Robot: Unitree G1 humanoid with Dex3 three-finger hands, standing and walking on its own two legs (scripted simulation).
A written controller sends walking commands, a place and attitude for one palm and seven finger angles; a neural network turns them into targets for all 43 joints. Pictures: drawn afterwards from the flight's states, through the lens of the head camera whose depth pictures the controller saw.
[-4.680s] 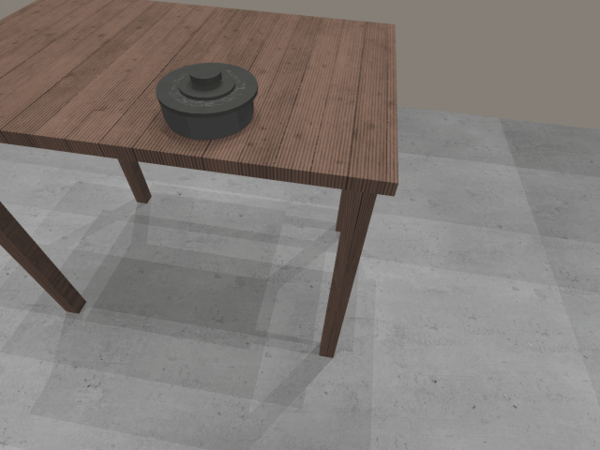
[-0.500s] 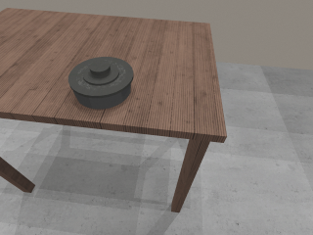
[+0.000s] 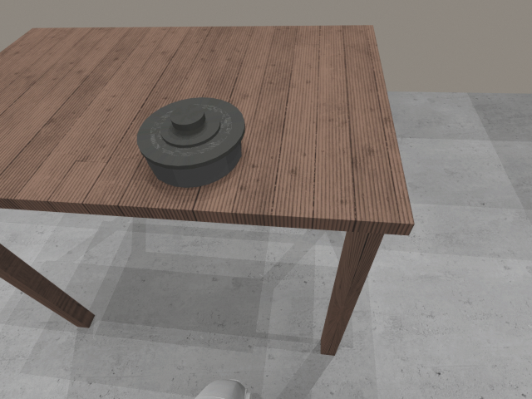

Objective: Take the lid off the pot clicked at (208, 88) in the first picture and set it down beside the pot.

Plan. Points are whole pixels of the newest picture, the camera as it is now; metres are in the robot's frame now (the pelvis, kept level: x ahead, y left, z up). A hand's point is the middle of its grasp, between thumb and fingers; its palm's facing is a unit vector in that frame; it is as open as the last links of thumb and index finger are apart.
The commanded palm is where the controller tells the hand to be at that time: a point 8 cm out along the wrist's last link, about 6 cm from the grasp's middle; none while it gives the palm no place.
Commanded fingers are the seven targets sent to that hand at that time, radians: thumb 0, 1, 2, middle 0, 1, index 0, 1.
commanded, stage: shuffle to correct the standing spot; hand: left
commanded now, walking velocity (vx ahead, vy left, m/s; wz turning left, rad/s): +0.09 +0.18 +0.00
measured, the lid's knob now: (188, 117) +0.49 +0.17 +0.16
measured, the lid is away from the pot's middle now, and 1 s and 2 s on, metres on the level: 0.00 0.00 0.00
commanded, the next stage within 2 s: come to a stop and stand still in 0.02 s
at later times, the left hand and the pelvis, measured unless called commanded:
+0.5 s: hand out of the picture +0.07 +0.26 -0.17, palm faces +0.07 -0.97 -0.23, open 7.3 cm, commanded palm none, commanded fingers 0.00 0.90 0.90 -0.20 -0.30 -0.20 -0.30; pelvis +0.02 +0.06 +0.00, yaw +1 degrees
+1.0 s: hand out of the picture +0.10 +0.24 -0.16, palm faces +0.01 -0.97 -0.23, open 7.3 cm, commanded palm none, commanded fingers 0.00 0.90 0.90 -0.20 -0.30 -0.20 -0.30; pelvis +0.04 +0.06 +0.00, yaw +0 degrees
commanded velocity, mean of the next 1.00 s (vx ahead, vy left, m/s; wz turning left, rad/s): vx -0.01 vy -0.04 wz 0.00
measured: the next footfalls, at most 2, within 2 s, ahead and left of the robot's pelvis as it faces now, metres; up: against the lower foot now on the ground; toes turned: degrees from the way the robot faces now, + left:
left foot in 0.24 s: +0.06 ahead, +0.19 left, +0.00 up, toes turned +5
right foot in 0.52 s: +0.06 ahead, -0.03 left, +0.00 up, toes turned +0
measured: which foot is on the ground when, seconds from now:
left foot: up 0.00-0.22, down 0.24-1.00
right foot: down 0.00-0.22, up 0.24-0.50, down 0.52-1.00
